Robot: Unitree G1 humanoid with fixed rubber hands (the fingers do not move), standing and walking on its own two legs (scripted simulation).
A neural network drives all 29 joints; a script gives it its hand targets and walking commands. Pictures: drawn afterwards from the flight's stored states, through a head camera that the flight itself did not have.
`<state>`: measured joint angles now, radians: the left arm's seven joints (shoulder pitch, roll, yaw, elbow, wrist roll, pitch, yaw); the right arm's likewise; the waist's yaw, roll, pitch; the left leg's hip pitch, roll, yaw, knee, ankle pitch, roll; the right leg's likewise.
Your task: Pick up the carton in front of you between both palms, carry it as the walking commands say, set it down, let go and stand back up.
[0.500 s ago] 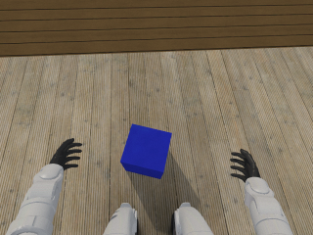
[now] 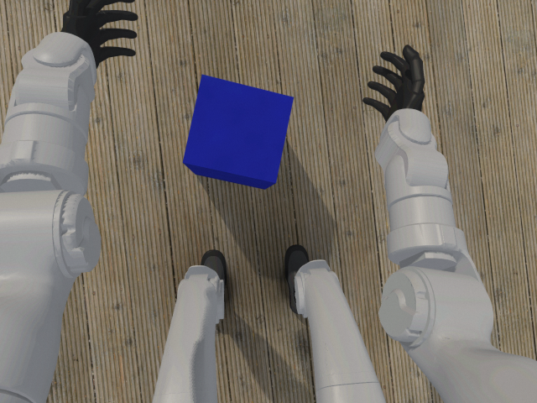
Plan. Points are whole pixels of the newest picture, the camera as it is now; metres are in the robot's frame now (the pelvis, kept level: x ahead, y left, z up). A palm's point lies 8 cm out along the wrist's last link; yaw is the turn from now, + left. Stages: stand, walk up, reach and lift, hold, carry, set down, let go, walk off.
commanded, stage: reach and lift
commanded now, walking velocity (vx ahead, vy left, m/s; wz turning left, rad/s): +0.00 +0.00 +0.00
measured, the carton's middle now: (238, 140) +0.53 +0.01 -0.53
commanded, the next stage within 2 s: none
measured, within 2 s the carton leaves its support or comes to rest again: leaves its support in 1.84 s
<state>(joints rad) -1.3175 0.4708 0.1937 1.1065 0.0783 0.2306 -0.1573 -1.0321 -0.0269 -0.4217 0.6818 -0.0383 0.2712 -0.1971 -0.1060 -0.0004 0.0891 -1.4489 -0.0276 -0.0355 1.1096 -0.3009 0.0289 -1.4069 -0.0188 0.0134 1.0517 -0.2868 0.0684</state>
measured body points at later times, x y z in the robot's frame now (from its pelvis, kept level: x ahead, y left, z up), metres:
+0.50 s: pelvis +0.02 -0.01 -0.11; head +0.37 +0.02 +0.17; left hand +0.57 +0.19 -0.28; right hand +0.50 -0.19 -0.28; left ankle +0.09 +0.10 -0.62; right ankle +0.09 -0.16 -0.62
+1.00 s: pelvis -0.03 -0.01 -0.27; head +0.36 +0.01 -0.05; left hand +0.57 +0.18 -0.47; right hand +0.50 -0.19 -0.46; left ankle +0.09 +0.10 -0.62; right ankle +0.09 -0.16 -0.62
